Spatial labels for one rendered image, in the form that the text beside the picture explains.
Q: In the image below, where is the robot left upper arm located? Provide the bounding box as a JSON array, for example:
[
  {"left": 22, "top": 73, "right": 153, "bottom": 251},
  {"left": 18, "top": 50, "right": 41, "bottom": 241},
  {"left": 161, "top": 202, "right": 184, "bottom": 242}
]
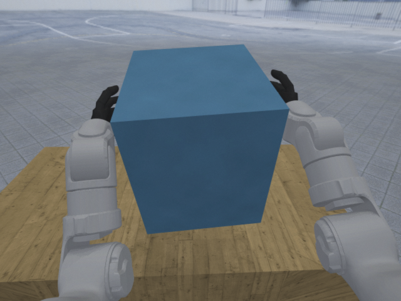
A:
[{"left": 41, "top": 241, "right": 134, "bottom": 301}]

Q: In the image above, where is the carton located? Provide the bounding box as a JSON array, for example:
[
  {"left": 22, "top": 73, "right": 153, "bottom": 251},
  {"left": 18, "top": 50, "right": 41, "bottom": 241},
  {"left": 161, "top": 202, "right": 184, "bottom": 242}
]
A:
[{"left": 110, "top": 45, "right": 289, "bottom": 234}]

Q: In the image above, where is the right robot forearm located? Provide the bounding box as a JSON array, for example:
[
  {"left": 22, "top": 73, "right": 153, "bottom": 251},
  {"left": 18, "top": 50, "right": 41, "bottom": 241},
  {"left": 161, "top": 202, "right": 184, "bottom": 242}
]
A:
[{"left": 282, "top": 100, "right": 399, "bottom": 260}]

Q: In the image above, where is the robot right upper arm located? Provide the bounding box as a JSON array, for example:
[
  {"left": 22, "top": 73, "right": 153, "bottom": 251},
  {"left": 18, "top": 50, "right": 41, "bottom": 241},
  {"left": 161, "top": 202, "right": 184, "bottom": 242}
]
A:
[{"left": 314, "top": 209, "right": 401, "bottom": 301}]

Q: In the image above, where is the pedestal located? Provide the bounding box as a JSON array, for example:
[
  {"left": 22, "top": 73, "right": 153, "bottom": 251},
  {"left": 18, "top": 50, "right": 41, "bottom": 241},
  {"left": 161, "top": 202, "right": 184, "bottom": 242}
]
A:
[{"left": 0, "top": 144, "right": 359, "bottom": 301}]

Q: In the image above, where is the robot left hand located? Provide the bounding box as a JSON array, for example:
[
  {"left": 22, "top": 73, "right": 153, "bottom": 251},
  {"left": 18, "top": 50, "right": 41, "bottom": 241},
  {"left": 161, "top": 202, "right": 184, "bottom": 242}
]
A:
[{"left": 91, "top": 85, "right": 119, "bottom": 123}]

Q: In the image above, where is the left robot forearm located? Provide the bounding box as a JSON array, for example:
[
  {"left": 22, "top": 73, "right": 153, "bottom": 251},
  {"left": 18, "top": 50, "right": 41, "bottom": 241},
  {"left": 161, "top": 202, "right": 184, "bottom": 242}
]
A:
[{"left": 58, "top": 119, "right": 122, "bottom": 294}]

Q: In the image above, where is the robot right hand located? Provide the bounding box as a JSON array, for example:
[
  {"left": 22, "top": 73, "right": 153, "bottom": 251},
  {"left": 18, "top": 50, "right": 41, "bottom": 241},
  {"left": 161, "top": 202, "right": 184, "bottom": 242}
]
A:
[{"left": 270, "top": 70, "right": 298, "bottom": 103}]

